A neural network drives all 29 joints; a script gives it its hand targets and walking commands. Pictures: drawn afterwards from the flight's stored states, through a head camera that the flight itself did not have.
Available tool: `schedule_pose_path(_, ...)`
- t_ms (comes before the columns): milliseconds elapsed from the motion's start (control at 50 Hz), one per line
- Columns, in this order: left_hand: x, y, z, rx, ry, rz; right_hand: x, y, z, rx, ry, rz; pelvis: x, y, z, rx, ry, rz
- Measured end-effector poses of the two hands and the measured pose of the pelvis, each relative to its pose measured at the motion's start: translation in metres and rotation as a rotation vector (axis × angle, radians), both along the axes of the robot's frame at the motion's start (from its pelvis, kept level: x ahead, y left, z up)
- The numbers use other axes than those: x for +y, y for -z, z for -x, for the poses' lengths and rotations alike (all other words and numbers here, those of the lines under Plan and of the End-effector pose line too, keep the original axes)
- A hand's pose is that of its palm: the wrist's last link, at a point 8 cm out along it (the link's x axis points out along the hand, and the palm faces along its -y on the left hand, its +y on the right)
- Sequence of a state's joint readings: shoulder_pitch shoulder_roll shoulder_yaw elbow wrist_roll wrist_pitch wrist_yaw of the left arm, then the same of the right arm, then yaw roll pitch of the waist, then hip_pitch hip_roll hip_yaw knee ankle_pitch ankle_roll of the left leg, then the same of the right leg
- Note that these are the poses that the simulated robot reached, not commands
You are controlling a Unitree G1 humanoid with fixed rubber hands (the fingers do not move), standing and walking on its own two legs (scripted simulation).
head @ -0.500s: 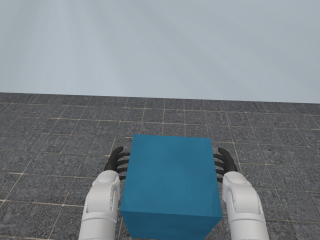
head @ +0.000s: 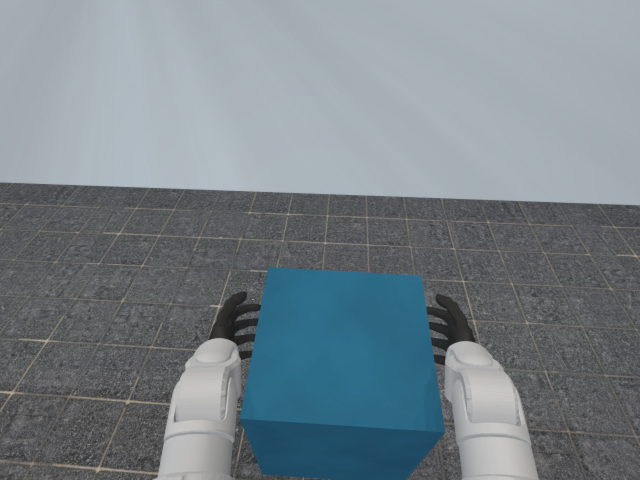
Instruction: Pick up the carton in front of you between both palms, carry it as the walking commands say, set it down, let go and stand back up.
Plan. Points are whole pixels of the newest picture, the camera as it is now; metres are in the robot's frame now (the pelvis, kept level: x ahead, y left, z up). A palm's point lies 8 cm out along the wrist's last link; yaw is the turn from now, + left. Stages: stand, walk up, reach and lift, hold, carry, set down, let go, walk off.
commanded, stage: carry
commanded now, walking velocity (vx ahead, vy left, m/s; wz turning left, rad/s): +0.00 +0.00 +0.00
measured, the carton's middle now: (337, 380) +0.30 +0.00 -0.05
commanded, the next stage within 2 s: hold in 0.62 s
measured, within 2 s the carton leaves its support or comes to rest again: neither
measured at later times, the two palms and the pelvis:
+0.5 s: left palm (229, 356) +0.28 +0.14 +0.04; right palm (468, 360) +0.28 -0.16 +0.04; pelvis -0.01 -0.01 +0.00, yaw +0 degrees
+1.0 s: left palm (263, 337) +0.30 +0.10 +0.05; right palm (512, 398) +0.23 -0.19 +0.05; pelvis -0.02 +0.03 +0.01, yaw -14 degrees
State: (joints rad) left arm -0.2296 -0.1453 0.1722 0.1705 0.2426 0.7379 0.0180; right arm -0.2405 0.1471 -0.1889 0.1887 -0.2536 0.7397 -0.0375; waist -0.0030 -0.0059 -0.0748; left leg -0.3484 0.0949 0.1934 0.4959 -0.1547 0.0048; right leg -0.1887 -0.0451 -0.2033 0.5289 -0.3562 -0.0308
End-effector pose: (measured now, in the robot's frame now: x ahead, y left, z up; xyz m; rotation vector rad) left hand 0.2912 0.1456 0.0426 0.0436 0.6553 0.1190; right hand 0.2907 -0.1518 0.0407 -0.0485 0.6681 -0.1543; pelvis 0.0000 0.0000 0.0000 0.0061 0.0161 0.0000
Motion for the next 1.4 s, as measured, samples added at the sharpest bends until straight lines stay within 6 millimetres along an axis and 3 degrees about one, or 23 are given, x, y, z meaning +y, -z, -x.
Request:
schedule_pose_path(640,-0.011,0.001,0.012,-0.001,0.001,-0.003,-0.010,0.002,0.012,0.000,0.000,-0.003,-0.010,0.000,0.012,-0.018,0.006,-0.004)
schedule_pose_path(740,-0.023,0.002,0.014,0.010,0.066,-0.007,-0.023,0.001,0.029,0.011,0.040,0.016,-0.006,-0.008,0.014,-0.087,0.115,0.002)
schedule_pose_path(840,-0.048,-0.002,0.001,0.002,0.186,-0.017,-0.044,-0.002,0.052,0.004,0.169,0.000,0.004,-0.010,0.016,-0.116,0.178,0.014)
schedule_pose_path(920,-0.056,-0.007,-0.007,-0.005,0.243,-0.008,-0.048,-0.007,0.062,-0.004,0.231,-0.004,0.015,-0.010,0.016,-0.131,0.219,0.018)
schedule_pose_path(1220,-0.019,-0.009,-0.019,0.006,0.246,0.025,-0.011,-0.016,0.054,0.003,0.235,0.010,0.056,-0.010,0.009,-0.150,0.261,0.024)
schedule_pose_path(1400,-0.019,-0.004,-0.036,0.020,0.235,0.064,-0.008,-0.010,0.042,0.012,0.274,0.008,0.067,-0.007,0.008,-0.144,0.270,0.024)
